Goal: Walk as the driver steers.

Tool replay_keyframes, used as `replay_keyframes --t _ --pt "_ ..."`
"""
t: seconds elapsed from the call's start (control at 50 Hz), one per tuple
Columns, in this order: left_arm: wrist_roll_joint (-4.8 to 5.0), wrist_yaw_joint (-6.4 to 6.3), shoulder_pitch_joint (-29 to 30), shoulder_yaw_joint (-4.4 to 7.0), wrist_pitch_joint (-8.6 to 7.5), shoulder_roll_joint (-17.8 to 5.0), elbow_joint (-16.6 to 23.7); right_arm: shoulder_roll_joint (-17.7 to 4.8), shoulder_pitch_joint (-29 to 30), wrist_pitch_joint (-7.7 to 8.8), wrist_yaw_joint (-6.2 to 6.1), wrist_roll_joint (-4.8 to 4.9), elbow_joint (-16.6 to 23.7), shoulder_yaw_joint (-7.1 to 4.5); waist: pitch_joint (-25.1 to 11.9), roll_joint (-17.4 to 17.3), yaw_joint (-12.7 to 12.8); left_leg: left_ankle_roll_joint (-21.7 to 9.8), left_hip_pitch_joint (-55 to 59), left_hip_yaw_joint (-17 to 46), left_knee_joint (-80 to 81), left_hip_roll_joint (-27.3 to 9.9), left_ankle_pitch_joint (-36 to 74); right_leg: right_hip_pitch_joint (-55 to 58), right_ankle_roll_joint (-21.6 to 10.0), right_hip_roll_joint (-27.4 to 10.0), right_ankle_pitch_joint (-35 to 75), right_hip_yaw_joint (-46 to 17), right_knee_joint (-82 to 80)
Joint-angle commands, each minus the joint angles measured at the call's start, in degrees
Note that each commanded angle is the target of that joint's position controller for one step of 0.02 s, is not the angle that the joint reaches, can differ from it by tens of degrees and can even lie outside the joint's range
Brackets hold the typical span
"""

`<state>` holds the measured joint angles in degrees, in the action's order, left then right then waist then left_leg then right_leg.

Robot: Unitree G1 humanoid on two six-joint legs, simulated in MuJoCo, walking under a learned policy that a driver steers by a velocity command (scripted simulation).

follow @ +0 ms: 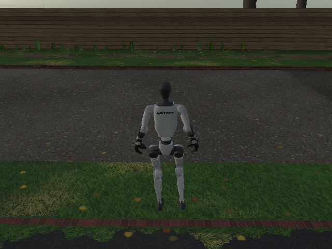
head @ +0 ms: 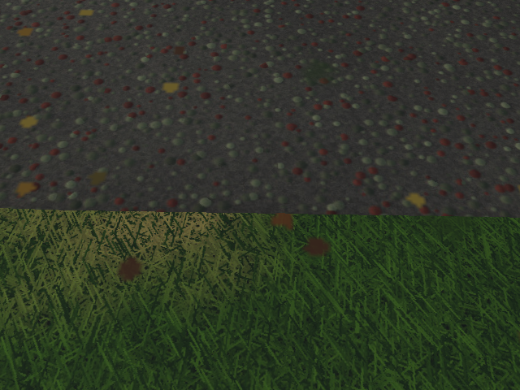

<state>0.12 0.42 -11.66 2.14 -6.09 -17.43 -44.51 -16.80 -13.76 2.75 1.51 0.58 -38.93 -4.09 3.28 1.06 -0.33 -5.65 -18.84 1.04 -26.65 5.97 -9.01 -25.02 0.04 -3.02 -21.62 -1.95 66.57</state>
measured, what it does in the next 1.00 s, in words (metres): walks ahead, turning left: right foot, then left foot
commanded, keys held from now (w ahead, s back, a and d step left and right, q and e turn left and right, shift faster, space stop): q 0.98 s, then w+q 0.02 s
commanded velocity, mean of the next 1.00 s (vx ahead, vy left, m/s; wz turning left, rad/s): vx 0.10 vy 0.00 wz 0.59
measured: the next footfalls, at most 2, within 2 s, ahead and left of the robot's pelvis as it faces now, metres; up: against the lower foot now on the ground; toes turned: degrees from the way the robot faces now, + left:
right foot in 0.28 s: +0.34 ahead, -0.11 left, +0.00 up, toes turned +15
left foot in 0.72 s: +0.18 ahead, +0.12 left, +0.00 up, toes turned +28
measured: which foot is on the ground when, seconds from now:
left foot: down 0.00-0.30, up 0.32-0.70, down 0.72-1.00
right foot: up 0.00-0.26, down 0.28-0.72, up 0.74-1.00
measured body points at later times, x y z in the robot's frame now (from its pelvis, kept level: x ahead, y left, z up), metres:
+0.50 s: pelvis +0.18 -0.04 +0.00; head +0.23 -0.03 +0.45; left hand +0.27 +0.26 -0.09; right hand +0.40 -0.28 -0.11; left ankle +0.12 +0.08 -0.66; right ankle +0.30 -0.12 -0.74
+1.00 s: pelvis +0.19 +0.01 +0.01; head +0.20 +0.06 +0.46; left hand +0.16 +0.34 -0.11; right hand +0.47 -0.14 -0.07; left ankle +0.15 +0.10 -0.74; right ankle +0.29 -0.11 -0.67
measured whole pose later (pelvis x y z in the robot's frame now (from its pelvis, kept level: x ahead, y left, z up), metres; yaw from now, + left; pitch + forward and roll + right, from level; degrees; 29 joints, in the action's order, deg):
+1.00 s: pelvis +0.19 +0.01 +0.01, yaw +35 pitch +2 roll -3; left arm 0.0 -1.5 -5.1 5.4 1.2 -18.3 -42.2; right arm -16.8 -12.0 -1.8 -2.1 0.3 -36.2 -3.7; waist 2.3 1.8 -0.4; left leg -2.8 -16.5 6.9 -26.7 2.7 -11.8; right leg -29.5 4.7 0.7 -19.5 -2.7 54.6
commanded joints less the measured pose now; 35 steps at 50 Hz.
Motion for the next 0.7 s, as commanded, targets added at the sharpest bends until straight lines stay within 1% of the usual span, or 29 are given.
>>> replay_keyframes --t 0.02,0.04,0.06,0.08,0.1,0.12,0.14,0.18,0.22,0.24,0.26,0.28,0.3,0.32,0.34,0.36,0.38,0.4,0.42,0.44,0.46,0.48,0.5,0.54,0.58,0.64,0.66,0.68,0.7 --pt "-1.05 -0.32 -0.8 2.10 -0.09 -6.9 4.6 -7.5 1.7 0.88 -0.93 -0.48 4.6 -1.94 -5.4 -2.3 2.1 -12.1 9.5 18.0 11.3 -15.5 29.0 -9.5 2.5 -2.7 2.4 -1.8 -4.1" --pt "-1.23 -0.53 -0.7 1.88 0.54 -6.0 4.8 -8.3 1.5 0.79 -1.33 -0.44 4.3 -2.18 -5.1 -2.2 2.4 -11.8 6.7 15.3 10.9 -14.5 34.2 -8.3 3.6 -2.0 3.8 -0.8 -7.0" --pt "-1.34 -0.77 0.5 1.63 0.96 -5.1 5.3 -9.3 1.2 0.52 -1.78 -0.43 3.9 -2.48 -4.8 -2.6 2.3 -11.0 4.2 13.0 10.5 -12.9 36.5 -7.3 4.5 -0.8 6.3 0.1 -11.1" --pt "-1.42 -0.90 2.2 1.29 1.21 -4.2 5.8 -9.9 0.9 0.10 -2.22 -0.20 3.4 -2.71 -4.9 -3.3 1.7 -9.7 2.7 11.1 9.6 -11.2 36.9 -6.0 5.0 0.3 9.9 0.7 -15.5" --pt "-1.44 -0.88 3.9 0.98 1.34 -3.4 6.2 -10.0 0.4 -0.47 -2.61 0.11 3.0 -2.79 -5.7 -4.2 1.0 -8.2 1.6 9.7 8.5 -9.5 35.7 -3.9 5.1 1.5 14.3 1.0 -19.9" --pt "-1.25 -0.74 5.5 0.84 1.38 -3.2 6.6 -10.0 -0.4 -1.07 -2.97 0.32 2.7 -2.83 -6.7 -4.9 0.0 -6.8 1.2 9.5 7.6 -8.5 33.6 -1.8 5.1 2.9 18.8 1.2 -24.2" --pt "-0.96 -0.52 7.4 0.80 1.42 -3.2 7.1 -10.0 -1.6 -1.61 -3.26 0.46 2.2 -2.87 -7.5 -5.5 -1.0 -5.7 1.6 10.3 6.9 -8.3 30.7 -0.3 5.0 4.0 22.2 1.0 -27.7" --pt "-0.45 -0.15 10.0 1.05 1.60 -3.9 8.2 -9.8 -2.9 -2.39 -3.57 0.63 1.4 -2.81 -8.0 -6.2 -1.9 -4.4 3.7 13.6 4.9 -9.0 25.1 0.6 4.6 5.3 24.0 -0.3 -32.4" --pt "-0.53 0.01 9.9 1.78 1.55 -5.6 8.4 -9.0 -2.7 -2.85 -3.89 0.53 1.3 -2.65 -8.1 -6.9 -1.3 -3.7 7.3 18.3 1.3 -10.1 21.3 0.8 3.7 5.3 21.6 -2.7 -36.0" --pt "-0.67 0.06 8.7 2.21 1.33 -6.4 8.2 -8.6 -1.8 -2.97 -4.06 0.40 1.6 -2.55 -8.1 -7.6 -0.5 -3.3 9.0 20.5 -1.1 -10.5 20.5 1.2 2.8 5.0 20.2 -3.4 -37.3" --pt "-0.95 0.06 6.7 2.51 1.00 -6.7 7.7 -8.0 -0.3 -3.05 -4.14 0.42 2.2 -2.38 -8.4 -8.0 0.9 -2.4 9.7 21.5 -4.3 -9.8 18.8 3.3 1.8 4.4 21.6 -3.3 -39.9" --pt "-1.54 -0.19 4.0 2.78 0.52 -7.3 7.2 -6.7 0.5 -2.99 -4.04 0.44 2.8 -1.94 -9.8 -6.9 2.4 -0.5 8.6 20.5 -9.6 -7.1 15.6 9.2 0.0 2.3 29.7 -3.2 -44.1" --pt "-2.51 -0.83 0.5 3.22 0.49 -10.2 7.5 -3.5 -0.7 -2.76 -3.92 -0.61 4.2 -0.84 -16.0 0.7 2.7 2.4 2.1 15.6 -23.0 -2.6 -0.9 22.6 -4.0 -8.5 49.0 -11.8 -41.8" --pt "-3.57 -0.97 -0.3 3.32 1.57 -11.2 7.3 -2.1 -12.2 -2.72 -3.60 0.30 3.5 -0.27 -23.0 15.3 -2.1 5.6 -11.3 11.6 -36.2 4.4 -34.3 37.1 -16.3 -23.0 58.9 -30.3 -41.4" --pt "-1.26 -0.92 1.2 3.26 2.57 -8.6 8.1 -8.8 -14.7 -3.15 -3.34 0.37 1.4 -1.55 -23.2 11.6 -2.1 7.6 -14.3 10.9 -43.9 -1.1 -31.2 33.8 -18.2 -24.5 42.7 -35.4 -43.2" --pt "-0.97 -1.24 3.1 2.30 3.23 -5.3 9.2 -12.0 -8.4 -4.21 -3.57 0.94 1.4 -2.73 -16.4 6.6 0.2 9.2 -16.3 8.8 -47.2 -3.0 -26.4 28.4 -15.6 -19.8 33.9 -26.8 -44.1" --pt "-1.38 -1.43 4.9 1.85 4.09 -4.3 9.3 -11.6 -5.3 -5.35 -4.06 0.88 1.8 -2.91 -12.9 3.7 0.1 10.0 -16.7 7.1 -47.5 -4.4 -22.7 23.0 -13.3 -16.4 26.2 -21.2 -45.6" --pt "-1.22 -1.66 6.9 1.63 4.72 -4.1 9.4 -11.1 -3.6 -6.25 -4.37 0.67 2.5 -2.98 -9.3 4.2 -0.1 10.5 -16.4 6.3 -47.0 -5.5 -20.4 17.7 -12.7 -14.3 21.0 -17.5 -47.4" --pt "-1.56 -1.91 8.0 1.78 5.10 -4.9 9.2 -9.3 -3.4 -6.77 -4.29 0.87 2.9 -2.65 -6.9 5.9 -0.8 10.6 -13.9 4.7 -45.0 -6.1 -18.3 12.6 -12.0 -12.0 19.0 -13.2 -49.5" --pt "-1.86 -2.08 8.1 2.01 5.21 -5.3 9.0 -7.6 -3.5 -6.88 -4.28 0.88 3.2 -2.26 -6.1 6.9 -0.9 10.6 -12.1 3.0 -42.2 -6.0 -16.9 10.6 -11.8 -10.4 19.3 -9.7 -50.7" --pt "-1.91 -2.19 7.7 2.17 5.27 -5.3 8.6 -6.3 -3.5 -6.73 -4.27 0.80 3.4 -1.95 -6.6 7.4 -0.6 10.6 -11.3 2.0 -39.6 -6.2 -16.4 11.2 -12.4 -10.2 21.1 -7.7 -51.0" --pt "-1.79 -2.29 7.1 2.38 5.31 -5.5 8.3 -5.7 -2.8 -6.55 -4.22 0.61 3.8 -1.77 -7.5 7.4 -0.1 10.6 -11.1 1.6 -37.2 -6.8 -16.0 12.6 -13.3 -11.0 23.1 -6.7 -51.1" --pt "-1.59 -2.39 6.7 2.61 5.37 -5.8 8.0 -5.4 -1.8 -6.38 -4.08 0.39 4.3 -1.60 -8.4 7.2 0.3 10.5 -10.8 1.5 -34.9 -7.6 -15.4 14.0 -14.0 -12.1 24.7 -6.2 -51.1" --pt "-1.22 -2.40 7.2 3.09 5.61 -6.7 7.8 -5.1 -0.3 -6.20 -3.61 0.22 5.0 -1.31 -10.0 6.8 0.8 10.0 -8.7 1.0 -29.9 -9.0 -13.4 15.1 -14.6 -13.4 25.2 -4.5 -51.1" --pt "-0.95 -2.18 8.0 3.53 6.01 -7.7 7.6 -5.2 0.5 -6.23 -2.99 0.25 5.3 -1.25 -10.0 7.3 0.9 9.2 -5.3 -0.2 -25.1 -9.4 -11.8 14.1 -14.3 -13.9 23.3 -2.4 -51.5" --pt "-0.31 -1.72 7.7 4.00 6.45 -8.8 6.7 -6.0 1.0 -6.40 -2.10 0.25 5.7 -1.56 -9.3 7.8 1.0 7.6 -2.2 -2.1 -18.5 -9.0 -10.9 14.4 -13.3 -14.8 20.0 -0.7 -50.9" --pt "0.04 -1.65 7.8 4.11 6.58 -9.1 6.4 -6.1 0.7 -6.44 -1.79 0.24 5.7 -1.71 -9.1 7.7 0.5 6.8 -0.7 -2.7 -15.2 -8.7 -10.0 14.6 -12.5 -15.1 19.2 -0.2 -49.9" --pt "0.56 -1.66 8.3 4.17 6.77 -9.2 6.0 -6.0 -0.6 -6.42 -1.50 0.18 5.2 -1.89 -9.1 7.4 -0.6 5.6 2.1 -3.8 -10.0 -8.0 -7.1 14.1 -11.1 -14.8 18.1 1.0 -48.1" --pt "1.01 -1.69 7.8 4.11 6.95 -8.6 5.4 -6.2 -2.4 -6.36 -1.39 0.08 4.3 -2.25 -9.1 6.7 -1.5 4.1 6.1 -4.5 -5.0 -6.8 -4.1 12.2 -8.8 -13.9 16.0 2.7 -45.2"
